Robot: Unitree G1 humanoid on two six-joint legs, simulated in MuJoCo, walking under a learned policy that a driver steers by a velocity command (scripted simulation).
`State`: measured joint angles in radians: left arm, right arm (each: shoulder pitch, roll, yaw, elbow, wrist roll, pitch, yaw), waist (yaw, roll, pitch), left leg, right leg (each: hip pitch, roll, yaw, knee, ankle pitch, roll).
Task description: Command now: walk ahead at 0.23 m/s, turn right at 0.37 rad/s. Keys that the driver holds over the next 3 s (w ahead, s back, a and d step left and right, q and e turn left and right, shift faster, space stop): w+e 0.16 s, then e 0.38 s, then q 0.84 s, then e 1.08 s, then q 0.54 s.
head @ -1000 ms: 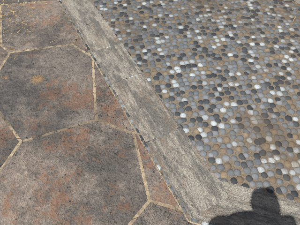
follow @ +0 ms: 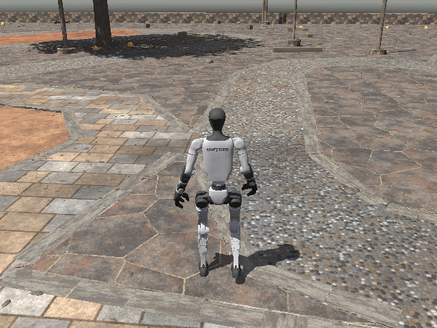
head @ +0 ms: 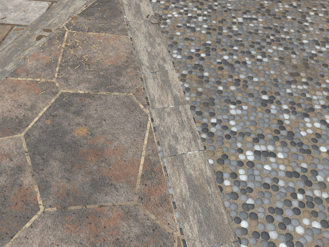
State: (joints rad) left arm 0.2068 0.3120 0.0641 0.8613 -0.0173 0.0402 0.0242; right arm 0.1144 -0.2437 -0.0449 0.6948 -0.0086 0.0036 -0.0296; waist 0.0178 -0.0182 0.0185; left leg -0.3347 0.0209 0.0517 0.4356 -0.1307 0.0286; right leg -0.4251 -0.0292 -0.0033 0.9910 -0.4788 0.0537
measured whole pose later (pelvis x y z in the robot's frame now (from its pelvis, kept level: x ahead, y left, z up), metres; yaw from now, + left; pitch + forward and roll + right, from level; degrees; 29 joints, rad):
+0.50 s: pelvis +0.10 -0.04 +0.00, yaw -17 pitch +2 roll +2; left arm 0.39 0.27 0.07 0.84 -0.02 0.01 0.05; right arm -0.01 -0.26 -0.07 0.72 0.01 -0.04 0.01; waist 0.07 0.03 0.04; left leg -0.54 -0.03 -0.06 0.59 -0.09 -0.05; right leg -0.09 0.04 0.15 0.41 -0.35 -0.05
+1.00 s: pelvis +0.17 -0.07 +0.00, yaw -12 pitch +0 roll +1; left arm 0.18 0.27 0.06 0.76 0.03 0.01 0.05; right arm 0.14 -0.32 -0.08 0.81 0.03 0.02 -0.02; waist -0.01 0.03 0.07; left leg -0.45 -0.09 -0.09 0.84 -0.45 -0.01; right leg -0.23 0.00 0.03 0.49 -0.27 -0.01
